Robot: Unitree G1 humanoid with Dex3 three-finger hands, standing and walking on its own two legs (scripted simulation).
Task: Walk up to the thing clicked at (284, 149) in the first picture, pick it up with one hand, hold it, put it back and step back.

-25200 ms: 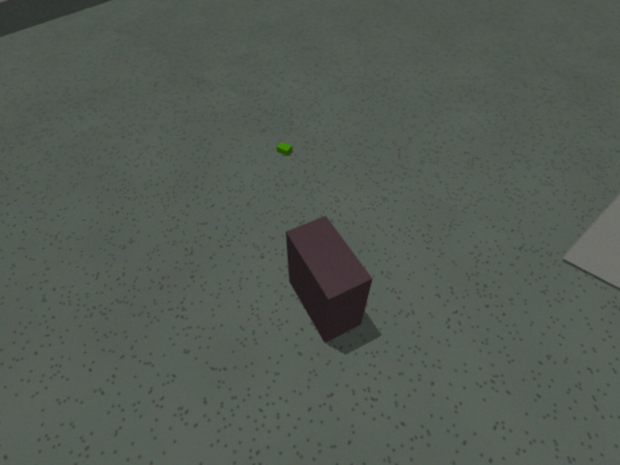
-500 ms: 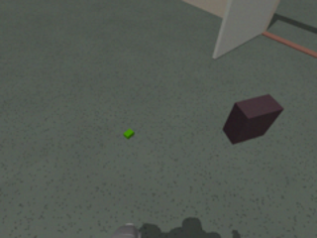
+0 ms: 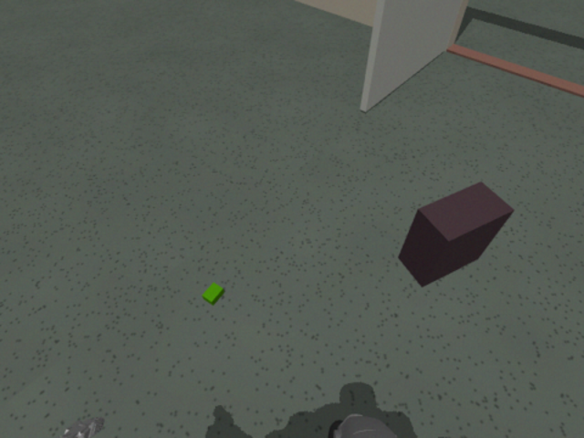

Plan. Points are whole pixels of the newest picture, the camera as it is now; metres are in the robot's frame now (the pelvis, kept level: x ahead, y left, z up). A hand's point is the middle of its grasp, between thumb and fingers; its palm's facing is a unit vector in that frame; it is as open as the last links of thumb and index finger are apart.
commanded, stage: walk up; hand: left
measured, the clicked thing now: (213, 293) +0.69 +0.29 -0.74
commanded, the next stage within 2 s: none
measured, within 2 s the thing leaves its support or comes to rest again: neither
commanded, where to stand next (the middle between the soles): +0.32 +0.01 m, yaw +2 degrees
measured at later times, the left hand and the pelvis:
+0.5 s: hand (96, 398) +0.21 +0.32 -0.15, palm faces -0.06 -0.94 -0.34, open 7.4 cm; pelvis +0.16 +0.04 +0.01, yaw +0 degrees
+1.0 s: hand (153, 306) +0.36 +0.26 -0.14, palm faces -0.03 -0.95 -0.31, open 7.4 cm; pelvis +0.24 +0.02 +0.00, yaw +1 degrees
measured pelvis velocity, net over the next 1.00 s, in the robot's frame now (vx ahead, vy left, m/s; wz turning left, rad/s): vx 0.24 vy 0.02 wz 0.01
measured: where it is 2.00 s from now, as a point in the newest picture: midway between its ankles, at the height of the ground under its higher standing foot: (289, 415)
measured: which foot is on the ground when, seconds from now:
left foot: down 0.00-0.00, up 0.02-0.32, down 0.34-1.00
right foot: down 0.00-0.36, up 0.38-0.72, down 0.74-1.00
